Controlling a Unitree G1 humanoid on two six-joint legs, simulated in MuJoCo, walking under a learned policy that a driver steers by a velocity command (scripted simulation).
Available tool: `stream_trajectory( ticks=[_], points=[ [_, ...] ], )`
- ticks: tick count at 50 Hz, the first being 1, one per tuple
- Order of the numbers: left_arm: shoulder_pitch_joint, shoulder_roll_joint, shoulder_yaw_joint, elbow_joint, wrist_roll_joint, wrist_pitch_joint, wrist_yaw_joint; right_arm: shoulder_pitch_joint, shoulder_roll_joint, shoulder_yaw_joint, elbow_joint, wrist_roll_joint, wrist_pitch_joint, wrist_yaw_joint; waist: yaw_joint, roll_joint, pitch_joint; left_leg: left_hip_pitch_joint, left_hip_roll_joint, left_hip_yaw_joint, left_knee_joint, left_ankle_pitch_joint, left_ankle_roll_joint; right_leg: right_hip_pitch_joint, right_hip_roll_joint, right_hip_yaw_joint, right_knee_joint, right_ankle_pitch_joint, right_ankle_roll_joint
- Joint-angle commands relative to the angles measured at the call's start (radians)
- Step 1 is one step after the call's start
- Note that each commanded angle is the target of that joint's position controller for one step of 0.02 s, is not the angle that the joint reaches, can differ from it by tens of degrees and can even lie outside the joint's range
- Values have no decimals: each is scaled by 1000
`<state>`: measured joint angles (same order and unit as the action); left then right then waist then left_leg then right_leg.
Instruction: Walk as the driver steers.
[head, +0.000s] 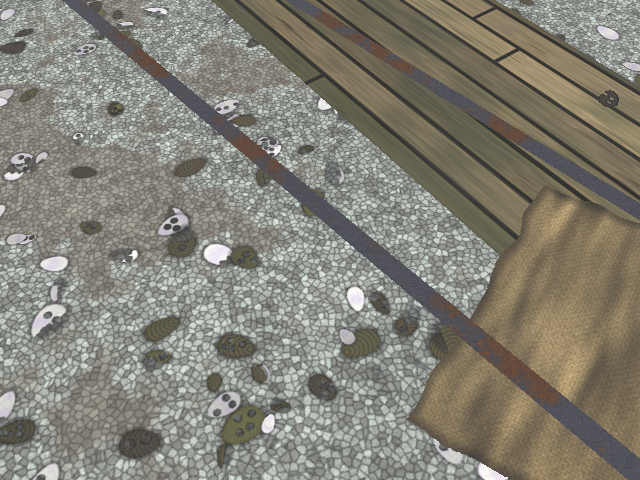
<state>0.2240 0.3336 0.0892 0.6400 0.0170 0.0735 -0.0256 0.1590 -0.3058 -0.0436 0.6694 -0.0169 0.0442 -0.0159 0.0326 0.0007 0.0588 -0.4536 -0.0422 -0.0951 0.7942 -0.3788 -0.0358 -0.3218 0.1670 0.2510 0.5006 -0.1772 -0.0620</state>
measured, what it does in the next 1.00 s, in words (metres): steps on the spot: left foot, then right foot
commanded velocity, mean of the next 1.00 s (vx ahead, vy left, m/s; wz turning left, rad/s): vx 0.07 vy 0.00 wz -0.27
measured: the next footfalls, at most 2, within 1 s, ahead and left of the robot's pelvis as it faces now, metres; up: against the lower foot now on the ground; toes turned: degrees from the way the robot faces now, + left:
left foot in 0.10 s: +0.08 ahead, +0.11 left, +0.00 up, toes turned -13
right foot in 0.52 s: -0.02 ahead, -0.10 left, +0.00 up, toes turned -28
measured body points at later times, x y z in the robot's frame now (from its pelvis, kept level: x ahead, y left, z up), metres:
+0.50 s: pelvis +0.00 +0.01 +0.00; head +0.03 -0.01 +0.45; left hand +0.26 +0.18 -0.10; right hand -0.02 -0.29 -0.11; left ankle +0.04 +0.12 -0.74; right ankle -0.06 -0.08 -0.72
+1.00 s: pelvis +0.01 -0.01 +0.01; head +0.02 +0.01 +0.46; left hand +0.16 +0.25 -0.11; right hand +0.06 -0.31 -0.09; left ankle +0.03 +0.11 -0.68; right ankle -0.05 -0.08 -0.74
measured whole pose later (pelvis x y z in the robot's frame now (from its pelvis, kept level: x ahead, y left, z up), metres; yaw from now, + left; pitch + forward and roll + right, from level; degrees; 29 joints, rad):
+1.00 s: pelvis +0.01 -0.01 +0.01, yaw -11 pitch +0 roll +0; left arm 0.27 0.30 0.06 0.76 0.04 -0.02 0.02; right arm 0.23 -0.31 -0.09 0.72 -0.01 0.10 0.10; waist 0.01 -0.03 0.01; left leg -0.44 0.07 0.06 0.91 -0.35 0.01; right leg -0.08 -0.05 -0.29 0.33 -0.26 -0.03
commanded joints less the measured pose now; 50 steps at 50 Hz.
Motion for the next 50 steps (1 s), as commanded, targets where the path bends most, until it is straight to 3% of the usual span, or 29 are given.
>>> stream_trajectory(
  ticks=[1, 3, 4, 5, 6, 7, 8, 9, 11, 15, 18, 22, 24, 25, 26, 27, 28, 29, 30, 31, 32, 34, 36, 40, 42, 44, 47, 50],
  points=[
    [-16, 186, 57, -59, 2, -13, -3, -8, -95, -20, -72, 10, -24, -9, -5, -133, -123, 50, -41, -9, -105, -8, 22, 121, -249, 366, -111, 202, -136],
    [-53, 176, 55, -60, -4, -16, -5, 38, -99, -22, -60, 15, -29, -21, -41, -140, -117, 197, -52, -10, -265, 36, 32, 51, -211, 390, -104, 151, -86],
    [-76, 160, 49, -62, -15, -19, -2, 75, -106, -25, -51, 11, -35, -33, -74, -118, -110, 314, -23, -16, -420, 116, 39, -23, -166, 367, -73, 53, -37],
    [-20, 92, 32, -59, -23, -26, 3, 69, -176, -39, -56, 2, -38, -45, -44, 36, -140, 443, 170, -173, -542, 49, 81, -130, -75, 249, 57, -247, 29],
    [13, 66, 28, -67, -22, -28, 13, -3, -257, -51, -91, -5, -31, -42, -27, 241, -129, 436, 416, -451, -623, -20, 189, -268, 85, -37, 323, -397, 73],
    [-14, 171, 51, -54, 24, -25, 12, -13, -205, -43, -88, -16, -23, -34, -27, 143, -83, 309, 434, -396, -600, 91, 243, -257, -25, -78, 486, -346, 84],
    [-8, 175, 58, -40, 23, -21, 3, -45, -138, -24, -96, -11, -20, -30, -7, 108, -63, 261, 380, -287, -569, 179, 242, -223, -53, -96, 570, -294, 83],
    [24, 156, 54, -18, 20, -13, -7, -80, -105, -15, -101, -7, -19, -26, 10, 91, -44, 234, 316, -171, -551, 246, 223, -209, -65, -114, 647, -243, 86],
    [70, 136, 47, 4, 1, 0, -28, -105, -94, -9, -113, -9, -21, -33, 16, 138, -56, 275, 257, -34, -521, 351, 208, -234, -84, -163, 737, -193, 104],
    [-39, 98, 24, -29, -8, 6, -39, 14, -114, -24, -82, -12, -25, -30, -59, 141, -52, 422, 294, 45, -494, 453, 219, -299, -143, -227, 607, -199, 138],
    [-83, 69, 10, -54, -10, 10, -46, 61, -134, -38, -60, -14, -30, -17, -83, 161, -76, 454, 332, 87, -461, 559, 231, -245, -172, -253, 479, -247, 134],
    [-69, 47, -4, -56, -20, 4, -36, 50, -158, -51, -40, -12, -36, 9, -66, 208, -118, 381, 328, 151, -387, 662, 213, -42, -134, -313, 266, -284, 89],
    [-45, 45, -6, -48, -14, -1, -26, 48, -168, -53, -29, 1, -31, 16, -46, 212, -120, 365, 327, 157, -329, 662, 193, 31, -117, -325, 113, -226, 66],
    [-5, 41, -8, -31, 0, -10, -19, 36, -166, -52, -24, 16, -25, 18, -11, 181, -122, 319, 311, 186, -265, 620, 157, 119, -108, -327, -47, -106, 51],
    [20, 70, -6, -19, 20, -23, -7, 84, -139, -43, -6, 22, -21, 23, -2, 78, -135, 202, 280, 213, -178, 496, 99, 266, -157, -227, -197, 28, 34],
    [34, 135, -7, -34, 28, -39, 4, 148, -15, -7, -29, 0, -13, 34, -36, -225, -188, -12, 189, 269, 32, -115, 25, 441, -484, 132, -227, 333, -13],
    [24, 151, -8, -36, 0, -48, 17, 92, -8, 3, -40, 1, 10, 25, 12, -258, -190, 21, 120, 165, 76, -240, 13, 266, -572, 116, -175, 557, -161],
    [-12, 44, -42, -19, 0, -54, 21, 70, -42, -3, -16, 17, 21, 26, 0, -153, -157, 71, 138, 95, 74, -197, 14, 237, -504, 10, -184, 516, -161],
    [-80, -2, -64, -10, 7, -57, 30, 82, -42, -5, 7, 28, 21, 33, -32, -158, -90, 87, 120, 73, 57, -144, 18, 187, -451, -77, -200, 449, -129],
    [-119, 19, -60, -9, 15, -54, 41, 105, -78, -19, 34, 26, 17, 36, -45, -171, -62, 79, 90, 73, 76, -93, 17, 191, -406, -134, -200, 446, -101],
    [-114, 51, -51, -1, 8, -53, 57, 136, -110, -35, 55, 12, 17, 37, -46, -197, -50, 59, 73, 86, 130, -66, 16, 208, -392, -182, -182, 528, -99],
    [-87, 66, -42, 2, -1, -43, 65, 180, -126, -49, 80, 11, 17, 37, -41, -149, -76, 18, 53, 96, 258, -68, 8, 252, -412, -218, -159, 589, -113],
    [-95, 46, -44, -3, 1, -39, 70, 169, -103, -49, 78, 17, 25, 38, -34, -113, -66, -23, 62, 104, 312, -60, -5, 255, -431, -237, -177, 459, -125],
    [-83, 24, -43, 10, 14, -45, 80, 108, -73, -49, 42, 8, 39, 51, -13, -122, -26, -85, 87, 126, 243, -34, -22, 266, -459, -249, -211, 247, -142],
    [-17, 59, -27, 26, 21, -60, 68, 67, -82, -51, 11, -4, 42, 71, 21, -147, -57, -126, 108, 139, 192, -23, -5, 319, -502, -174, -318, -230, -145],
    [-3, 83, -14, 33, 23, -80, 57, 17, -96, -59, -19, -7, 43, 95, 26, -137, -35, -190, 120, 134, 167, -13, 15, 347, -543, -114, -391, -463, -136],
    [16, 95, -1, 48, 25, -108, 49, -25, -79, -61, -41, 2, 36, 115, 13, -82, -6, -243, 138, 123, 131, 15, 49, 374, -569, -142, -427, -503, -111],
    [28, 109, 10, 62, 25, -129, 44, -71, -65, -57, -61, 10, 29, 125, 7, -73, 6, -231, 152, 133, 87, 45, 70, 359, -570, -231, -433, -473, -83]
  ],
)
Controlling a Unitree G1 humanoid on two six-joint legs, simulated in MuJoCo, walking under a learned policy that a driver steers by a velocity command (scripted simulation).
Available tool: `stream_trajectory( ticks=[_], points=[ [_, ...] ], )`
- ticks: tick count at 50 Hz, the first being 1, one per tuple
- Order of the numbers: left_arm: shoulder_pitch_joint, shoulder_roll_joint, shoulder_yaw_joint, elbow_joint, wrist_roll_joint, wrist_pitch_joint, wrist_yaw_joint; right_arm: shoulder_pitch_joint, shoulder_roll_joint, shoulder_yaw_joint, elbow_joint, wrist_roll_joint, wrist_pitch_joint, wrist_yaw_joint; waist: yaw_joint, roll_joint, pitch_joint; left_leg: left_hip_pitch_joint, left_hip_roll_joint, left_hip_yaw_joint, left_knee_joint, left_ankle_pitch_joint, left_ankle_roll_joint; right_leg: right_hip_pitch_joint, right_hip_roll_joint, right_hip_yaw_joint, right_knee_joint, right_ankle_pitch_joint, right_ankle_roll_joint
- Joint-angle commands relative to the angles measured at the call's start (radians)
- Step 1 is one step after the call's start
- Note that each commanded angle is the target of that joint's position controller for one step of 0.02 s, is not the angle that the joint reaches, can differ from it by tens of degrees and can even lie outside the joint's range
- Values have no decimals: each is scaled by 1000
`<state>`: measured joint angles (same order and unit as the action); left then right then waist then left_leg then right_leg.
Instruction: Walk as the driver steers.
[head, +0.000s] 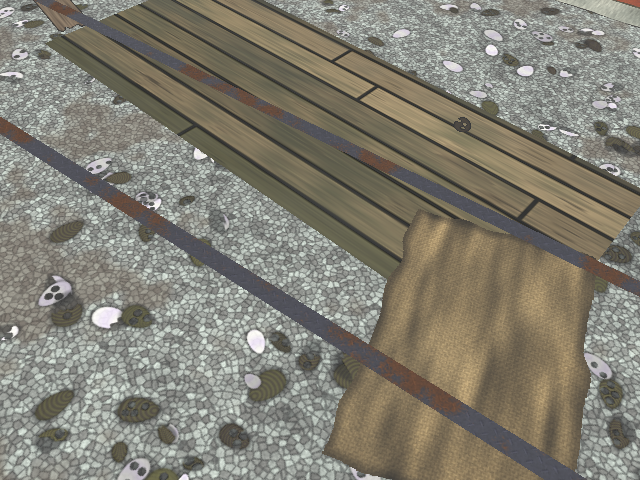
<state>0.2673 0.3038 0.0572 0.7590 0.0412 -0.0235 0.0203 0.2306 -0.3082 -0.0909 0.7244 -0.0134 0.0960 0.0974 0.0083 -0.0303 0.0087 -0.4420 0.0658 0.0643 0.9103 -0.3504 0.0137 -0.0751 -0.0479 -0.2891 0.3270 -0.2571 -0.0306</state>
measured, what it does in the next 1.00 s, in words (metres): walks ahead: left foot, then right foot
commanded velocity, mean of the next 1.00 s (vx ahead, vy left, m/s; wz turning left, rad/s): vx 0.89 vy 0.00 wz -0.19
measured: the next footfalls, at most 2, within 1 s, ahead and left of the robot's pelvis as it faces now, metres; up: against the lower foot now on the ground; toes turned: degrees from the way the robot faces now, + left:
left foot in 0.22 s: +0.15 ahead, +0.18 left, +0.00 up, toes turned +18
right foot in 0.70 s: +0.58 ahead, +0.21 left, +0.00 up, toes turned +0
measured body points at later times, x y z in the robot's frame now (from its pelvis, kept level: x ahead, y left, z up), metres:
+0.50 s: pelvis +0.25 +0.17 -0.01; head +0.26 +0.19 +0.44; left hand +0.32 +0.44 -0.14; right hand +0.30 -0.10 -0.13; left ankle +0.11 +0.17 -0.75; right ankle +0.41 +0.04 -0.66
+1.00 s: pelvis +0.68 +0.24 -0.01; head +0.71 +0.24 +0.44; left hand +0.69 +0.53 -0.14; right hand +0.93 +0.01 -0.04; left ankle +0.92 +0.41 -0.69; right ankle +0.54 +0.21 -0.75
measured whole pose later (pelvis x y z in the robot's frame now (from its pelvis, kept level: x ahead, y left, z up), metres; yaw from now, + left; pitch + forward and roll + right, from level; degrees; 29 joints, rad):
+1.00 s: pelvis +0.68 +0.24 -0.01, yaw -13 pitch +2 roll +0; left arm 0.46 0.30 0.07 0.90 0.00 -0.08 -0.02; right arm -0.06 -0.24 0.06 0.56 -0.03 -0.07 0.02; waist 0.13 -0.01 0.01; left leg -0.68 0.13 -0.11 0.66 0.00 -0.06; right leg 0.03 0.17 0.21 0.32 -0.35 -0.15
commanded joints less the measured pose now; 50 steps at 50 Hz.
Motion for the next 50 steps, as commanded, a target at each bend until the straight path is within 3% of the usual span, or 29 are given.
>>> stream_trajectory(
  ticks=[1, 8, 9, 10, 11, 12, 13, 14, 15, 16, 18, 20, 22, 26, 28, 30, 31, 33, 34, 35, 36, 37, 38, 39, 41, 43, 45, 47, 50],
  points=[
    [-13, 146, 45, -54, 1, -36, -4, -163, -59, -7, -125, 7, -25, 16, 32, -43, 60, -229, 47, -19, -49, 23, 26, 101, -353, 277, -256, -381, -105],
    [26, 199, 55, -27, 1, -26, -25, -273, -83, 12, -174, -9, -27, 25, 44, -46, 101, -106, 31, 79, -163, -28, 96, 57, -348, 91, -192, -309, -65],
    [13, 204, 54, -23, -1, -22, -28, -218, -88, 13, -153, -12, -35, 16, 13, -38, 95, -1, -4, 104, -198, -40, 113, 7, -330, 50, -136, -209, -63],
    [-18, 213, 53, -22, -11, -20, -31, -71, -93, 8, -100, -14, -49, -1, -72, -4, 50, 202, -71, 144, -247, -17, 131, -81, -291, -14, 32, 32, -58],
    [-21, 187, 41, -20, -10, -20, -35, 188, -141, -18, 2, -16, -67, -28, -192, 117, -66, 500, -146, 130, -274, -51, 159, -202, -213, -85, 391, 320, -48],
    [-82, 88, 7, -74, -1, -28, -44, 347, -264, -44, 54, -21, -77, -61, -257, 401, -68, 686, 67, -252, -498, -328, 205, -553, -102, -69, 808, -67, 8],
    [-186, 73, 0, -169, 15, -45, -48, 252, -332, -42, -3, -6, -86, -75, -203, 442, -67, 689, 203, -753, -733, -504, 266, -858, 42, 194, 1016, -281, 42],
    [-219, 129, 6, -172, 9, -47, -49, 184, -278, -31, -24, -12, -87, -82, -181, 234, -23, 679, 273, -688, -739, -374, 251, -942, -26, 273, 1071, -178, 31],
    [-147, 121, 0, -136, -5, -53, -50, 166, -243, -21, -27, -22, -96, -90, -129, 166, -23, 629, 268, -580, -689, -230, 228, -896, -60, 268, 1054, -78, 10],
    [-72, 117, -2, -82, -7, -55, -53, 125, -190, -6, -28, -29, -112, -90, -72, 99, -15, 543, 213, -463, -683, -168, 184, -808, -97, 286, 983, -11, -5],
    [15, 101, -4, -13, -12, -25, -72, 55, -131, 18, -28, -18, -151, -88, -11, 97, 15, 410, 148, -317, -735, -46, 98, -687, -103, 323, 945, 95, -3],
    [-2, 73, -3, 8, -36, 2, -86, 95, -123, 20, 6, -11, -184, -81, -11, 64, 81, 367, 123, -190, -773, 139, 35, -705, -47, 381, 934, 156, -8],
    [-69, 57, -4, 2, -54, 5, -90, 125, -108, 23, 31, -14, -199, -72, -18, 49, 126, 360, 91, -54, -809, 332, -8, -723, -3, 366, 834, 231, -22],
    [-202, 21, -26, -26, -40, -11, -99, 192, -41, 55, 84, -8, -216, -85, -34, 62, 140, 436, 61, 112, -835, 759, -32, -717, 43, 216, 623, 335, -59],
    [-225, 2, -44, -37, -37, -13, -101, 183, -46, 63, 100, -3, -218, -100, -15, 65, 127, 449, 53, 175, -826, 1043, -50, -601, 79, 120, 477, 350, -85],
    [-185, 30, -44, -31, -35, -4, -97, 188, -100, 54, 113, -6, -218, -130, 28, 123, 56, 533, 93, 188, -726, 1458, -64, -463, 131, 65, 415, 328, -112],
    [-111, 59, -36, -11, -35, 4, -91, 175, -132, 45, 114, -11, -208, -149, 76, 153, 8, 585, 114, 189, -624, 1614, -71, -391, 159, 58, 403, 292, -125],
    [229, 155, 4, 86, -33, 15, -78, 73, -187, 24, 83, -32, -174, -170, 253, 166, -131, 539, 141, 167, -194, 1729, -71, -82, 195, 100, 390, 181, -178],
    [464, 202, 37, 148, -38, 13, -64, -38, -216, 10, 57, -29, -160, -168, 386, 131, -169, 369, 98, 154, 243, 1496, -53, 129, 129, 227, 290, 153, -263],
    [452, 193, 43, 184, -59, 12, -44, -123, -98, 37, 44, -32, -167, -134, 333, -71, -73, 42, -91, 122, 651, 308, -14, 234, 86, 306, 272, 116, -288],
    [318, 203, 41, 163, -42, 14, -44, -115, 51, 81, -44, -40, -196, -121, 166, -192, -20, -313, -173, -22, 909, -131, -31, 288, 6, 616, 345, 338, -371],
    [241, 222, 47, 121, -30, 13, -32, -17, 33, 99, -129, -13, -221, -103, 80, -203, -156, -488, -153, -206, 890, -136, -40, 394, -165, 1049, 65, -41, -516],
    [205, 152, 42, 97, -24, 8, -25, -34, -49, 98, -109, -37, -242, -93, 66, 27, -70, -480, -86, -230, 744, -45, -8, 270, -186, 1120, -113, -276, -469],
    [149, 114, 33, 96, -16, 2, -21, -50, -80, 90, -96, -43, -242, -89, 7, 135, 35, -420, -49, -208, 632, 5, -10, 87, -159, 1051, -154, -284, -415],
    [110, 123, 27, 88, -22, -34, -11, -62, -71, 100, -100, -76, -195, -90, -60, 185, 116, -313, 9, -194, 468, -3, -49, -151, -71, 904, -169, -176, -365],
    [93, 137, 27, 79, -29, -64, -17, -140, -55, 113, -137, -72, -163, -83, -63, 156, 164, -186, 50, -129, 238, 64, -85, -368, 4, 782, -217, -83, -341],
    [98, 149, 40, 72, -32, -75, -21, -251, -31, 127, -180, -43, -163, -73, -14, 96, 157, -59, 57, -92, -14, 225, -100, -441, 62, 683, -219, 57, -301],
    [132, 159, 51, 77, -47, -77, -33, -320, 2, 137, -206, -14, -163, -71, 50, 37, 114, 34, 21, -63, -201, 397, -88, -381, 85, 650, -189, 208, -248],
    [167, 184, 68, 77, -45, -68, -38, -325, -33, 123, -212, -8, -170, -82, 88, -17, 42, 71, -32, -67, -353, 420, -63, -166, 54, 674, -80, 415, -201]
  ],
)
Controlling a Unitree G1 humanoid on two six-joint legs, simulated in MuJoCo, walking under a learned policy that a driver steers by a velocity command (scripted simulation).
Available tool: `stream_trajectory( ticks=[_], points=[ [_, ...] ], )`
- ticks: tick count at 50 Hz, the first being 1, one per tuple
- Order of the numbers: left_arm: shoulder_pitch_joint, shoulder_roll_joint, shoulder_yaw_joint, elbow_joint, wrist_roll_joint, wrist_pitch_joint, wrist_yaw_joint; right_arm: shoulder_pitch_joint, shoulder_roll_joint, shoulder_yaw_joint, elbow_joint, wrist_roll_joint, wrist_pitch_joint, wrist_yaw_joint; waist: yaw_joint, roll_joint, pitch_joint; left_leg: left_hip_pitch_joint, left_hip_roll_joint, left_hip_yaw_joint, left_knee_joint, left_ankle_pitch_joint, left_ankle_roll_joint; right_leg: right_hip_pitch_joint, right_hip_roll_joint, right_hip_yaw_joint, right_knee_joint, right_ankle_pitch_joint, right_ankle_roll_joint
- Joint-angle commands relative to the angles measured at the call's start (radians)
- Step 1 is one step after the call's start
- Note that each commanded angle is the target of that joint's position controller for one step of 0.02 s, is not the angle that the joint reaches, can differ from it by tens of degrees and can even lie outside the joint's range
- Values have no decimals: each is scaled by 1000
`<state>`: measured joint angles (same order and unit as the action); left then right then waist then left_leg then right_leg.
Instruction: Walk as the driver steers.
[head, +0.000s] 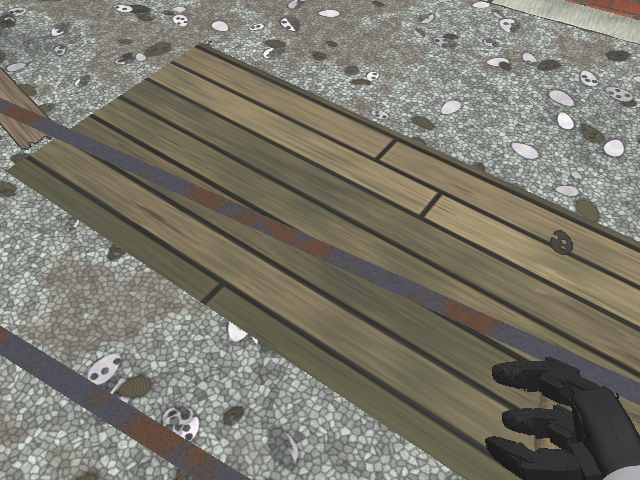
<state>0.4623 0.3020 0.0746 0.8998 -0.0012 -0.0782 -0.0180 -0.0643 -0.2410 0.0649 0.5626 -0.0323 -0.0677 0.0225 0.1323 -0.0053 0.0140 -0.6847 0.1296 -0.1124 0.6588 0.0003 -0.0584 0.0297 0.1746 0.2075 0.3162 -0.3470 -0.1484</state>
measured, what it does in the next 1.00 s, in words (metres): walks ahead: left foot, then right foot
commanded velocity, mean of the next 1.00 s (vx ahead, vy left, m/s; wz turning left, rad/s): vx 0.45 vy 0.00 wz -0.12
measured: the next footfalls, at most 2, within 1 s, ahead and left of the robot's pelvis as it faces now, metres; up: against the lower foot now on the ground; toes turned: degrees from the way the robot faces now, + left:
left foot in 0.08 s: +0.28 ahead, +0.20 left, +0.00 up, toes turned -8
right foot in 0.48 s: +0.43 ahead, -0.08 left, +0.00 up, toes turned -19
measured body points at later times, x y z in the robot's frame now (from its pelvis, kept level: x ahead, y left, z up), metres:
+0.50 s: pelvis +0.31 +0.03 -0.02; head +0.34 +0.00 +0.43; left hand +0.62 +0.16 -0.08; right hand +0.20 -0.23 -0.15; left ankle +0.25 +0.20 -0.71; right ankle +0.39 -0.07 -0.74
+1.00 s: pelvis +0.41 +0.06 +0.01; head +0.42 +0.09 +0.46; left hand +0.65 +0.27 -0.08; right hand +0.35 -0.22 -0.10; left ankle +0.35 +0.13 -0.73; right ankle +0.46 -0.11 -0.67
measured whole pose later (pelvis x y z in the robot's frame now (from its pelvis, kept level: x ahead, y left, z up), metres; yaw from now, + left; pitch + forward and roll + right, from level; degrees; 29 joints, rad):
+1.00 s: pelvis +0.41 +0.06 +0.01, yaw -3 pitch +3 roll -2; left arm 0.07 0.27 0.04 0.68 0.05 -0.02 -0.03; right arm 0.50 -0.26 -0.06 0.83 -0.01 0.00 0.02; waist -0.10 -0.02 -0.07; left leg -0.15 -0.05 -0.06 0.42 -0.32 0.09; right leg -0.61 -0.03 0.01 0.93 -0.18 0.07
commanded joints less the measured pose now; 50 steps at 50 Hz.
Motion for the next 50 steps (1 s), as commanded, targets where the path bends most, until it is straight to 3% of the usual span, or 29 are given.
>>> stream_trajectory(
  ticks=[1, 3, 4, 5, 6, 7, 8, 9, 10, 11, 14, 17, 21, 23, 24, 25, 26, 28, 29, 31, 34, 36, 41, 42, 43, 44, 45, 47, 50],
  points=[
    [-30, 193, 55, -68, 0, -11, 4, 4, -125, -44, -40, 7, -12, -13, -51, -49, 2, 362, -119, 101, -145, 28, 17, -209, -173, 188, 6, 601, -60],
    [-69, 242, 68, -74, 4, -8, 3, 239, -203, -82, 19, -2, -31, -38, -181, -30, -139, 615, -148, 101, -204, -45, 44, -175, -125, 155, 371, 818, 9],
    [-118, 189, 57, -99, -7, -16, 4, 441, -263, -109, 61, -21, -44, -54, -274, -24, -239, 857, -29, 22, -168, -76, 69, -320, -82, 124, 631, 646, 40],
    [-113, 13, 14, -147, -23, -18, 22, 578, -330, -128, 87, -58, -47, -63, -272, 202, -346, 1113, 311, -274, -139, 130, 101, -589, 0, -10, 945, -210, 58],
    [-5, 64, 9, -200, -35, -2, 31, 518, -386, -154, 88, -44, -29, -48, -178, 412, -520, 1178, 439, -656, -197, 233, 224, -728, -18, -77, 1144, -251, 75],
    [-75, 128, 20, -163, -3, 23, 42, 409, -247, -132, 53, -30, -16, -42, -180, 206, -396, 1043, 365, -482, -201, 211, 210, -772, -117, -103, 1142, -133, 76],
    [-170, 130, 23, -174, 12, 35, 33, 362, -145, -103, 58, -23, -13, -38, -194, 128, -247, 901, 288, -274, -197, 312, 183, -781, -139, -138, 1088, -68, 93],
    [-207, 119, 26, -181, 21, 46, 16, 358, -113, -95, 76, -25, -6, -37, -184, 95, -184, 824, 237, -157, -209, 359, 164, -782, -167, -144, 1055, -47, 109],
    [-277, 92, 22, -206, 39, 62, -6, 401, -112, -94, 118, -13, -4, -46, -194, 106, -115, 744, 166, -66, -248, 420, 147, -762, -180, -146, 1008, -54, 115],
    [-227, 51, 12, -221, 31, 77, -19, 412, -130, -98, 135, -7, -15, -41, -157, 196, -99, 697, 196, -52, -245, 524, 172, -753, -179, -134, 987, -67, 128],
    [-268, 32, -5, -265, 42, 94, -31, 355, -154, -112, 144, 13, -33, -28, -108, 140, -64, 582, 218, -2, -331, 501, 208, -727, -184, -130, 817, -12, 135],
    [-289, 21, -27, -284, 34, 85, -55, 260, -180, -123, 141, 22, -36, -19, -67, 164, -59, 400, 95, 205, -365, 415, 146, -439, -154, -215, 435, 274, 111],
    [-287, 57, -25, -264, 49, 75, -55, 333, -215, -138, 167, 39, -21, -19, -78, 120, -61, 453, 111, 216, -245, 401, 124, -286, -131, -220, 279, 315, 74],
    [-185, 97, -11, -219, 72, 46, -38, 411, -219, -137, 183, 35, 2, -25, -48, 21, -115, 437, 39, 265, 42, 261, 93, -112, -119, -209, 157, 423, 38],
    [-162, 170, -1, -234, 75, 34, -20, 509, -167, -126, 162, 18, 15, -23, -75, -186, -196, 279, -32, 299, 342, -352, 58, 60, -386, 48, 203, 990, -16],
    [-161, 198, -1, -263, 29, 41, -10, 642, -124, -115, 170, 22, 48, -30, -138, -222, -341, 236, -110, 189, 562, -736, 39, 119, -594, 288, 267, 1517, -156],
    [-181, 144, -8, -268, -15, 55, 6, 640, -152, -116, 192, 18, 78, -39, -104, -118, -411, 230, -96, 100, 602, -677, 30, 95, -581, 225, 227, 1338, -220],
    [-332, 23, -51, -264, 4, 70, 33, 490, -131, -100, 186, 26, 94, -38, -129, -99, -211, 241, -58, 80, 468, -562, 27, -152, -463, 114, 60, 724, -145],
    [-366, 5, -63, -245, 17, 70, 42, 474, -128, -99, 195, 26, 99, -38, -155, -114, -131, 308, -62, 73, 384, -530, 27, -266, -421, 38, 28, 684, -99],
    [-364, 37, -53, -222, 33, 65, 49, 508, -139, -110, 219, 25, 116, -36, -175, -119, -101, 394, -101, 108, 337, -493, 36, -350, -398, -58, 17, 701, -77],
    [-319, 96, -18, -208, 33, 57, 29, 484, -129, -119, 202, 7, 109, -7, -161, -129, -141, 353, -89, 137, 290, -458, 89, -336, -411, 3, -117, -97, -71],
    [-355, 107, -4, -222, 26, 54, 24, 443, -131, -127, 182, 7, 110, 17, -169, -161, -100, 359, -88, 155, 217, -444, 119, -387, -430, 16, -194, -321, -41],
    [-489, 108, 17, -254, 19, 56, 28, 600, -85, -130, 249, 30, 106, 33, -287, -41, -31, 606, -132, 269, -98, -382, 186, -551, -407, -196, -87, -292, 72],
    [-535, 74, 13, -267, 29, 62, 31, 724, -87, -136, 307, 25, 101, 28, -335, 84, 7, 710, -140, 219, -207, -419, 203, -659, -335, -293, 145, -289, 116],
    [-532, -12, -12, -269, 36, 69, 26, 731, -117, -141, 311, 9, 93, 23, -328, 293, 75, 719, 27, -102, -314, -631, 246, -843, -216, -377, 534, -252, 144],
    [-564, -81, -42, -334, 34, 70, 17, 595, -174, -133, 228, 15, 81, 11, -239, 257, 124, 611, 185, -563, -492, -917, 319, -1036, -146, -248, 682, -129, 184],
    [-592, -31, -39, -377, 39, 47, 2, 482, -221, -158, 182, 4, 85, -16, -204, 203, 158, 554, 219, -678, -637, -1000, 365, -1071, -201, -162, 692, 9, 201],
    [-530, 76, -11, -324, 48, 28, -7, 441, -241, -175, 161, 15, 64, -22, -172, 75, 120, 551, 137, -481, -569, -703, 329, -957, -226, -159, 651, 156, 231],
    [-500, 64, -11, -297, 51, 47, -16, 544, -189, -167, 195, 29, 27, -12, -203, 62, 46, 607, 42, -336, -532, -464, 293, -846, -204, -180, 608, 236, 229]
  ],
)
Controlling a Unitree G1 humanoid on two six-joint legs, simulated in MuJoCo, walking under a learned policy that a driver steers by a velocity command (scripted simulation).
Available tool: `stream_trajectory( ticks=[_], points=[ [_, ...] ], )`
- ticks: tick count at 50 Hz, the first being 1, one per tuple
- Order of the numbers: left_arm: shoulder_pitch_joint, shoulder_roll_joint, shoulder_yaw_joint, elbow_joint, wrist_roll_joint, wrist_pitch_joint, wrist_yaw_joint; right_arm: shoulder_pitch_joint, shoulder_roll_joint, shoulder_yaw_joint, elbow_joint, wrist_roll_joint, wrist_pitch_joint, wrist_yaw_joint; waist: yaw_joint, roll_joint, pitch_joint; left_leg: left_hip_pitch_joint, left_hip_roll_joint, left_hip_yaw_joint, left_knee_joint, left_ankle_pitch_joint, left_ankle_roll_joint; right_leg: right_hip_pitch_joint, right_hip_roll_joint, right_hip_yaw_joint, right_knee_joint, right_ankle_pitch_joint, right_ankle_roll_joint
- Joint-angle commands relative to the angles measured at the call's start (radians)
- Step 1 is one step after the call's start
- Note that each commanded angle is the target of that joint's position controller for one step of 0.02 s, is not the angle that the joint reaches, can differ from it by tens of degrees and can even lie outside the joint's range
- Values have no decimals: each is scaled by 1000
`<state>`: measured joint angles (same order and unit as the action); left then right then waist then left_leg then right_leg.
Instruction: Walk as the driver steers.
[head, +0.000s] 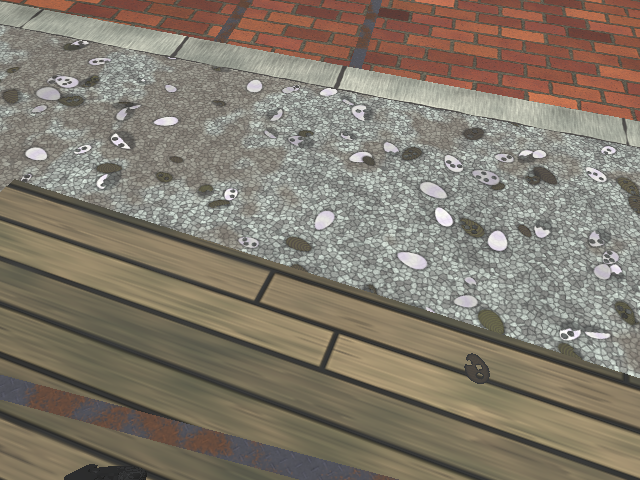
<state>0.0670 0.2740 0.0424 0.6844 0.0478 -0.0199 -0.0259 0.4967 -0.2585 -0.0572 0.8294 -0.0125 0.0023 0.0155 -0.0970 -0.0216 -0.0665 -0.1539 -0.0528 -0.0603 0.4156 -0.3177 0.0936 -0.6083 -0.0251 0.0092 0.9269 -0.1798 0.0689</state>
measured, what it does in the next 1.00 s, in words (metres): walks ahead, turning right: right foot, then left foot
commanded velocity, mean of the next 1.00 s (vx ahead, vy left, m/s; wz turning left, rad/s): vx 0.95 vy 0.00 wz -0.34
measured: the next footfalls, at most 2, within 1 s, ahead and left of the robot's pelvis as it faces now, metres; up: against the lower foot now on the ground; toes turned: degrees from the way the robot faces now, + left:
right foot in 0.28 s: +0.35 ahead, -0.10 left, +0.00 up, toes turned +8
left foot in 0.70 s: +0.73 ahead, +0.13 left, +0.00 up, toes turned -9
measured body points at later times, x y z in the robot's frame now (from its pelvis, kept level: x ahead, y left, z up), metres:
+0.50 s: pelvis +0.35 -0.02 -0.01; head +0.37 -0.03 +0.44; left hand +0.31 +0.26 -0.13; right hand +0.55 -0.26 -0.10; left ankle +0.38 +0.11 -0.68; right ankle +0.31 -0.11 -0.74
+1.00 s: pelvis +0.79 -0.03 -0.02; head +0.82 -0.05 +0.43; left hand +1.13 +0.11 -0.07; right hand +0.63 -0.29 -0.14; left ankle +0.69 +0.14 -0.74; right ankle +0.91 -0.18 -0.68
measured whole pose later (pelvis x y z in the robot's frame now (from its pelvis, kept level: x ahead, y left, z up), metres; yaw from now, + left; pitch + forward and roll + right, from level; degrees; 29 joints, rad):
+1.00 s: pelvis +0.79 -0.03 -0.02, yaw -24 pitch +2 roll +3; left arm 0.01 0.36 0.06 0.63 0.03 0.01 -0.09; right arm 0.48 -0.34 -0.07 0.90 -0.03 -0.10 0.00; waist -0.07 -0.04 0.02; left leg 0.12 0.01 0.26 0.25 -0.38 -0.05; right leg -0.80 -0.07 -0.07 0.98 -0.06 -0.12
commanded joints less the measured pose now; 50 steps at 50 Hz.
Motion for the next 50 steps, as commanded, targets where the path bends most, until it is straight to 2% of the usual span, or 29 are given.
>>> stream_trajectory(
  ticks=[1, 5, 8, 10, 12, 13, 14, 15, 16, 17, 19, 20, 21, 23, 26, 28, 31, 32, 33, 34, 35, 36, 37, 38, 39, 41, 44, 47, 50],
  points=[
    [-119, 82, 17, -88, -3, -6, -9, 10, -173, -49, -64, 11, -48, -4, 17, 82, 124, 104, 213, -380, -280, -111, 143, -214, 1, 18, -22, 76, 9],
    [-207, 57, 0, -110, -11, -14, -17, 64, -154, -51, -49, 6, -60, -9, -32, 131, 135, 168, 188, -329, -266, -8, 138, -193, 15, -15, -177, 111, -3],
    [-304, 50, -6, -145, -13, -29, -29, 101, -144, -45, -25, 5, -68, -16, -78, 165, 166, 204, 214, -320, -272, 118, 137, -149, 17, -56, -294, 114, -33],
    [-300, 64, -3, -160, -12, -36, -30, 88, -166, -48, -11, 6, -71, -24, -60, 186, 173, 227, 241, -307, -248, 311, 127, -81, 23, -70, -349, 65, -69],
    [-164, 89, 10, -128, -15, -36, -12, 31, -200, -52, -7, 6, -80, -23, 22, 205, 115, 202, 238, -207, -134, 778, 83, 156, 81, -126, -397, -12, -126],
    [-6, 122, 27, -83, -18, -37, 7, 27, -215, -54, 4, 2, -82, -21, 98, 192, 23, 186, 220, -143, 54, 1037, 64, 352, 121, -148, -393, -50, -160],
    [236, 159, 46, -13, -19, -39, 26, -18, -222, -55, -1, -5, -84, -23, 220, 172, -88, 50, 187, -92, 304, 1047, 43, 633, 94, -117, -372, -64, -197],
    [439, 237, 69, 25, 4, -43, 40, -25, -152, -35, -33, -1, -89, -22, 296, 34, -226, -224, 111, -47, 680, 727, 20, 927, -106, 177, -386, -424, -263],
    [470, 298, 80, 62, 13, -47, 28, -21, -53, -9, -74, 4, -103, -5, 235, -249, -258, -521, -59, -51, 932, -88, -12, 1019, -299, 782, -616, -746, -364],
    [351, 211, 62, 62, -14, -43, 12, -138, -99, -9, -99, -22, -110, -8, 202, -170, -59, -671, 3, -75, 981, -42, 13, 899, -275, 890, -697, -640, -361],
    [300, 144, 55, 66, -22, -49, 5, -249, -122, -1, -123, -35, -124, 2, 168, 8, 55, -630, 95, -58, 898, 70, 0, 676, -211, 616, -693, -401, -369],
    [301, 112, 44, 83, -23, -50, 8, -273, -113, 3, -140, -48, -119, 4, 134, 18, 103, -591, 112, -53, 845, 65, -22, 571, -161, 548, -716, -317, -356],
    [308, 90, 34, 103, -25, -55, 14, -269, -97, 11, -156, -59, -107, 11, 97, -27, 115, -570, 124, -50, 795, 39, -50, 512, -132, 517, -734, -292, -362],
    [327, 98, 35, 122, -42, -68, 22, -308, -86, 24, -188, -65, -86, 18, 74, -53, 157, -575, 149, -28, 690, -7, -91, 434, -109, 471, -780, -245, -377],
    [305, 124, 47, 105, -39, -80, 25, -489, -77, 49, -265, -42, -82, 36, 88, -37, 216, -433, 135, 36, 390, 162, -136, 243, -44, 371, -851, -110, -351],
    [318, 163, 63, 105, -48, -85, 17, -545, -58, 61, -277, -25, -85, 46, 114, -44, 192, -217, 88, 75, 245, 316, -137, 167, -30, 340, -877, 48, -316],
    [371, 191, 73, 120, -62, -82, 14, -540, -102, 45, -272, -20, -85, 25, 124, -23, 133, -139, 63, 63, 148, 348, -121, 346, -61, 352, -765, 330, -270],
    [386, 204, 75, 126, -60, -79, 17, -495, -128, 32, -258, -23, -87, 13, 104, -11, 83, -78, 38, 68, 123, 273, -109, 411, -59, 342, -653, 495, -251],
    [389, 227, 80, 132, -56, -75, 16, -383, -155, 16, -225, -25, -91, -2, 47, 14, -2, 62, 10, 85, 100, 204, -95, 429, -30, 309, -462, 624, -227],
    [368, 234, 82, 128, -55, -77, 11, -225, -190, -3, -190, -30, -95, -23, -37, 20, -90, 284, 66, 53, 119, 164, -77, 317, 13, 292, -221, 563, -205],
    [340, 144, 58, 100, -52, -86, 11, -11, -276, -33, -172, -53, -95, -49, -123, 103, -234, 504, 292, -167, 101, -185, -44, 170, 70, 223, 108, 266, -197],
    [439, 11, 23, 51, -101, -79, 20, -20, -338, -44, -167, -83, -90, -44, -29, 370, -363, 650, 575, -690, -95, -476, 46, -81, 139, 126, 402, -329, -176],
    [354, 87, 26, 53, -70, -61, 28, -112, -265, -45, -169, -57, -80, -41, -15, 280, -232, 510, 520, -743, -164, -559, 53, -183, 55, 89, 466, -216, -194],
    [270, 116, 35, 54, -48, -49, 20, -186, -173, -23, -174, -48, -80, -37, -8, 173, -85, 377, 466, -543, -147, -414, 35, -200, 6, 75, 435, -136, -195],
    [231, 106, 34, 54, -37, -41, 7, -205, -133, -13, -156, -49, -82, -29, 9, 99, -9, 270, 425, -395, -150, -209, 28, -176, -26, 71, 400, -102, -188],
    [198, 64, 29, 35, -19, -11, -19, -182, -102, -3, -110, -40, -94, -28, 51, 130, 68, 145, 372, -199, -182, -21, 1, -149, -61, 65, 371, -106, -173],
    [91, 23, 11, -37, -14, 21, -44, -159, -78, 2, -58, -10, -120, -11, 84, 128, 120, 106, 367, -26, -234, 177, -15, -218, -94, 43, 348, -48, -165],
    [-8, 39, -2, -102, -17, 22, -63, -216, -94, 0, -48, -11, -136, -13, 129, 118, 172, 30, 310, 178, -293, 335, -40, -177, -90, 0, 173, 113, -167],
    [-106, 45, -16, -131, -18, 19, -83, -173, -148, -11, -19, -12, -137, -20, 118, 63, 217, 24, 266, 321, -330, 566, -57, -14, -36, -139, -91, 199, -212]
  ],
)
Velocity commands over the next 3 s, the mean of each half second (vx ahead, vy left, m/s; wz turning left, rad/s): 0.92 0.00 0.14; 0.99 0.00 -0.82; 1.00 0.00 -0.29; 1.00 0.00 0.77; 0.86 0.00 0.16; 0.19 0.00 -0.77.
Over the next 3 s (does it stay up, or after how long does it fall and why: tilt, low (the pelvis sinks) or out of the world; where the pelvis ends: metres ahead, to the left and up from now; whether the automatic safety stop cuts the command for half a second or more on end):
stays up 2.32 -0.56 -0.14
